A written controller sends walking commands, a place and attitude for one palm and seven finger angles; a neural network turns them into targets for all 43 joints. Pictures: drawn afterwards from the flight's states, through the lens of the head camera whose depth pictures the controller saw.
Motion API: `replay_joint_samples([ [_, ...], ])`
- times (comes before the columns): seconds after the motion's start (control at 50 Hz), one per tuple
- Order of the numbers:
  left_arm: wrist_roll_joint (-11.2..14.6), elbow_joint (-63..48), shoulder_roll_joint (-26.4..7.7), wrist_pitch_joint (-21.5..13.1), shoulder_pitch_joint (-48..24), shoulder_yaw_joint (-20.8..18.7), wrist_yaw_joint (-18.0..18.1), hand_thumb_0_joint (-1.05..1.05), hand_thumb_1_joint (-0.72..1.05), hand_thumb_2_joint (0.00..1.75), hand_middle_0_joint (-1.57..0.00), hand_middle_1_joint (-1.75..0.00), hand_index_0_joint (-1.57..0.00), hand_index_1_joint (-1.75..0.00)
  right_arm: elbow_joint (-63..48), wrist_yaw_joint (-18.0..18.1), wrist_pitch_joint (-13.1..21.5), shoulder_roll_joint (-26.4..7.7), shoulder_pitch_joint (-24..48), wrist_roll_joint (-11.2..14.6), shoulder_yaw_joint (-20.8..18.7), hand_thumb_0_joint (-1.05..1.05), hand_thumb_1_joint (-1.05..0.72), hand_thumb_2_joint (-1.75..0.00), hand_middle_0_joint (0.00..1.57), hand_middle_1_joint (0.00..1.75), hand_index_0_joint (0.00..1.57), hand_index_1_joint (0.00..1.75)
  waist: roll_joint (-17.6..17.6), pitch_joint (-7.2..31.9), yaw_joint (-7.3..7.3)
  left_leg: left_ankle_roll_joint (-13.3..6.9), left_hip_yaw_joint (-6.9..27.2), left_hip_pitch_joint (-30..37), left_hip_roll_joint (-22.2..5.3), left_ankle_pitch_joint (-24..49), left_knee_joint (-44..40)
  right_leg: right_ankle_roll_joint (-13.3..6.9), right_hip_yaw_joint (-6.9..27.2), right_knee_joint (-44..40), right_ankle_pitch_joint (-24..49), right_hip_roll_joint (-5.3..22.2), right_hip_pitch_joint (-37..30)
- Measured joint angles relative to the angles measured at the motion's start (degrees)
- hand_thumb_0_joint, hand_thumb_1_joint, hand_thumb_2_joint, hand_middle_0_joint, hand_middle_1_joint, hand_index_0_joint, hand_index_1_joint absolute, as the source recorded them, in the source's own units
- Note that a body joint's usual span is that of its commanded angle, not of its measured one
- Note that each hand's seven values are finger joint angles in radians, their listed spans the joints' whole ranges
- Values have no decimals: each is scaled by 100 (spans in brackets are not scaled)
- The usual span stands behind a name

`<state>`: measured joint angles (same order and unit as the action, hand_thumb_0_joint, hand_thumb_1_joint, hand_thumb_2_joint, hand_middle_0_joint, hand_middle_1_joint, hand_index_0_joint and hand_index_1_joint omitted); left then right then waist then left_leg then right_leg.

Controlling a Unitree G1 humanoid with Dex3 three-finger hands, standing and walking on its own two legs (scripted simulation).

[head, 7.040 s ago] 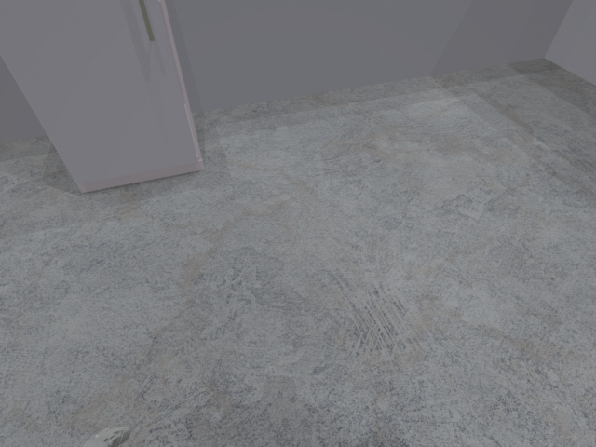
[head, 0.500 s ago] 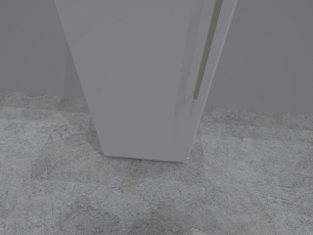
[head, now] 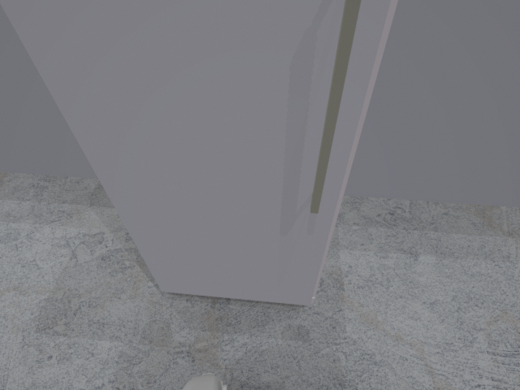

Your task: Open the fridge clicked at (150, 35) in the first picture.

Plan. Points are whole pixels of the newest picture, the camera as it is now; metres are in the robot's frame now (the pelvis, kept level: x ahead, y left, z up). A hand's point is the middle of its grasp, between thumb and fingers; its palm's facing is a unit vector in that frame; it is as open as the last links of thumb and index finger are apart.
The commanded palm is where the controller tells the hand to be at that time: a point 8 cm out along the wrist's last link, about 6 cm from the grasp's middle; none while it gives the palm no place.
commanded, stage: come to a stop and stand still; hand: right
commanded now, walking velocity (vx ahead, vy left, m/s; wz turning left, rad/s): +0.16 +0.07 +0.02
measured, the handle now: (330, 112) +0.52 -0.08 +0.17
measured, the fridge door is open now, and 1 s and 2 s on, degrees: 0 0 0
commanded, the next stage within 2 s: look again from close up in 1.58 s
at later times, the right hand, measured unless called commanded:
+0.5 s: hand out of the picture +0.14 -0.17 -0.18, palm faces +0.05 +0.97 -0.23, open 7.3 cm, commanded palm none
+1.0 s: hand out of the picture -0.01 -0.22 -0.18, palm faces +0.03 +0.97 -0.22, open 7.4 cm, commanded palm none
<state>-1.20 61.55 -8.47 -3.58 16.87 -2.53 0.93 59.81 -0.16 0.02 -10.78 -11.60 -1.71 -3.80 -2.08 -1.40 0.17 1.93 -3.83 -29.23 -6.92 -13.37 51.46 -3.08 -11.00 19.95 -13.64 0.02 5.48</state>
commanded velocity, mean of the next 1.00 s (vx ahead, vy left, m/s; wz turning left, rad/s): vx -0.08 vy -0.04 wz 0.00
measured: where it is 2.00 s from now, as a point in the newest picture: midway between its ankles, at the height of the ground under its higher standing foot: outside the picture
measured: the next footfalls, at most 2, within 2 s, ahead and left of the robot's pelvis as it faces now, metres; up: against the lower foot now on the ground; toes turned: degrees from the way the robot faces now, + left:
left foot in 0.16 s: +0.18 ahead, +0.15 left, +0.00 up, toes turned +8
right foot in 0.58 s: +0.07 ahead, -0.11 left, +0.00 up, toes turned -4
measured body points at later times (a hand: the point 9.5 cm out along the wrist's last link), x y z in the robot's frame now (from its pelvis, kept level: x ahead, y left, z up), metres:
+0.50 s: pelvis +0.05 +0.01 -0.01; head +0.08 +0.02 +0.43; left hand +0.10 +0.25 -0.17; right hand +0.13 -0.22 -0.16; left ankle +0.14 +0.14 -0.74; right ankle +0.03 -0.10 -0.71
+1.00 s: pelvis +0.00 -0.04 +0.00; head +0.01 -0.03 +0.44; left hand +0.02 +0.19 -0.17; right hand -0.01 -0.27 -0.16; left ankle -0.05 +0.08 -0.75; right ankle +0.03 -0.11 -0.74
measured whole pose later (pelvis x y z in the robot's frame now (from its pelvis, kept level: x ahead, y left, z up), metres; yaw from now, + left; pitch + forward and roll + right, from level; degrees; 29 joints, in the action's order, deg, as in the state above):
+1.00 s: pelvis +0.00 -0.04 +0.00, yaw +1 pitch +0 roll -1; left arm 0.0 62.7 -9.3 -0.1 13.9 -1.6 1.9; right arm 64.9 2.1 -2.1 -8.8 -16.9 -0.9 -1.1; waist -0.1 -1.1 -0.3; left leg 0.9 -1.0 -6.8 -2.3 -18.2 25.3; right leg -4.5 -7.1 22.7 -10.3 -3.3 12.4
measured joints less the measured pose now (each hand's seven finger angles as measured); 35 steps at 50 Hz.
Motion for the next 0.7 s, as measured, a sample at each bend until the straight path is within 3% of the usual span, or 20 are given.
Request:
replay_joint_samples([
  [0.12, -48, 233, 82, 133, 400, 19, -26, -1, 91, 89, -20, -30, -20, -30, -131, -7, 2, 45, 358, 15, 60, 0, -92, -90, 19, 30, 19, 30, 161, -123, 229, -71, -145, 496, 133, 16, -1402, 211, -14, 268, -485, 121, -293],
  [0.16, -24, 312, 119, 168, 539, 46, -18, 0, 91, 89, -20, -30, -20, -30, -155, 7, 89, 57, 386, 18, 105, 0, -91, -90, 19, 30, 19, 30, 175, -155, 260, -122, -210, 871, 206, 625, -2034, 327, -13, 651, -803, 182, -274],
  [0.2, 46, 409, 89, 247, 517, 64, -9, 0, 91, 89, -20, -30, -20, -30, -97, 69, 194, 171, 452, 34, 160, 0, -91, -90, 19, 30, 19, 30, 368, -231, 270, -304, -305, 926, 350, 389, -1940, 409, 177, 1297, -1178, 349, -48],
  [0.24, 109, 409, 70, 349, 427, 49, 23, 0, 91, 89, -20, -30, -20, -30, -82, 95, 208, 288, 519, 49, 255, 0, -91, -90, 19, 30, 19, 30, 492, -319, 322, -391, -426, 990, 381, 196, -1904, 446, 471, 1997, -1653, 342, 322],
  [0.32, 151, 308, 75, 521, 100, 20, 54, 0, 91, 89, -20, -30, -20, -30, -135, 206, 116, 419, 609, 69, 241, 0, -92, -90, 20, 30, 20, 30, 382, -438, 187, -413, -448, 1075, 288, 259, -2068, 492, 725, 3049, -1927, 181, 1044],
  [0.42, 103, -9, -89, 655, -404, -86, 10, 0, 91, 89, -20, -30, -20, -30, -261, 242, -55, 317, 651, 16, 150, -1, -93, -90, 20, 30, 20, 30, 328, -477, 22, -340, -422, 996, 207, 456, -2213, 568, 868, 3563, -1514, 119, 1640],
  [0.5, 82, -279, -208, 619, -684, -123, -35, 0, 91, 90, -20, -30, -20, -30, -280, 228, -171, 148, 547, -38, 82, -1, -92, -90, 20, 30, 20, 30, 247, -420, -49, -231, -367, 859, 155, 599, -2221, 571, 854, 3094, -1294, 138, 1559],
  [0.56, 78, -428, -240, 504, -699, -97, -57, 0, 91, 90, -20, -30, -20, -30, -282, 210, -244, -8, 403, -30, 27, 0, -92, -90, 20, 30, 20, 30, 143, -292, -82, -104, -335, 685, 110, 606, -2024, 531, 799, 1915, -766, 159, 1072],
  [0.6, 47, -450, -179, 445, -655, -78, -54, 0, 91, 90, -20, -30, -20, -30, -244, 198, -326, -130, 315, 20, -15, 0, -92, -90, 20, 30, 20, 30, -44, -252, -103, -42, -185, 532, 41, 149, -1649, 320, 729, 1650, -624, 49, 946],
  [0.64, -1, -463, -113, 480, -554, -13, -48, 0, 91, 90, -20, -30, -20, -30, -185, 192, -430, -188, 173, 35, -46, 0, -92, -90, 20, 30, 20, 30, -103, -149, -123, -47, 126, 401, 218, -640, -1063, 116, 686, 1538, -569, 21, 889],
  [0.7, -18, -416, -35, 511, -423, 74, 0, 0, 91, 89, -20, -30, -20, -30, -99, 152, -483, -215, -35, 5, -67, 1, -92, -90, 20, 30, 19, 30, -87, 9, -141, -56, 431, 287, 462, -765, -27, 12, 685, 1012, -250, -21, 756],
])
